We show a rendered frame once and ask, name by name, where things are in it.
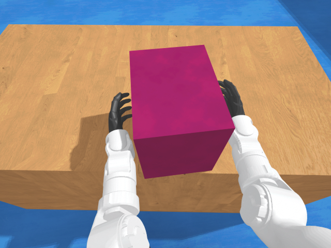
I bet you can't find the left robot forearm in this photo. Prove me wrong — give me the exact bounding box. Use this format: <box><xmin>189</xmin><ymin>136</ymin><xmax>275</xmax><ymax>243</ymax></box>
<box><xmin>86</xmin><ymin>129</ymin><xmax>140</xmax><ymax>248</ymax></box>

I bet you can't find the robot left upper arm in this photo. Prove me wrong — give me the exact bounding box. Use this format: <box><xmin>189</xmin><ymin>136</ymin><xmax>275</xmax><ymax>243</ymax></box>
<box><xmin>87</xmin><ymin>214</ymin><xmax>149</xmax><ymax>248</ymax></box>

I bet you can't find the robot right hand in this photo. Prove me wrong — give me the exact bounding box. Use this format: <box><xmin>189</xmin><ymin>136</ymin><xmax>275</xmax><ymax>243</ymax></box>
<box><xmin>218</xmin><ymin>80</ymin><xmax>245</xmax><ymax>117</ymax></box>

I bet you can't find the right robot forearm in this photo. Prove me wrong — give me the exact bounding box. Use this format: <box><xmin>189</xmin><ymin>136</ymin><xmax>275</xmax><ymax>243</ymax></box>
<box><xmin>228</xmin><ymin>115</ymin><xmax>307</xmax><ymax>212</ymax></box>

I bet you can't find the carton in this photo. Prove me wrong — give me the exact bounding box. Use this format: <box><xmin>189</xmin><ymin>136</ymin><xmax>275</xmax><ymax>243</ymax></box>
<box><xmin>129</xmin><ymin>45</ymin><xmax>235</xmax><ymax>179</ymax></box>

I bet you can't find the pedestal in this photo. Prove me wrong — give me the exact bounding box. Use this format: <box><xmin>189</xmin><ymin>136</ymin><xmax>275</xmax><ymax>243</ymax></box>
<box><xmin>0</xmin><ymin>24</ymin><xmax>331</xmax><ymax>213</ymax></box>

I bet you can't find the robot right upper arm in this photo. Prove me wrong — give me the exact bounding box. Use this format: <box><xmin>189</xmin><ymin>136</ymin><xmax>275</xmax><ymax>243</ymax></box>
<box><xmin>240</xmin><ymin>183</ymin><xmax>331</xmax><ymax>248</ymax></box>

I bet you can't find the robot left hand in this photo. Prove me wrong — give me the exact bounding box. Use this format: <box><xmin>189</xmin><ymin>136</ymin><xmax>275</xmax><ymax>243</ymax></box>
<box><xmin>109</xmin><ymin>92</ymin><xmax>132</xmax><ymax>133</ymax></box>

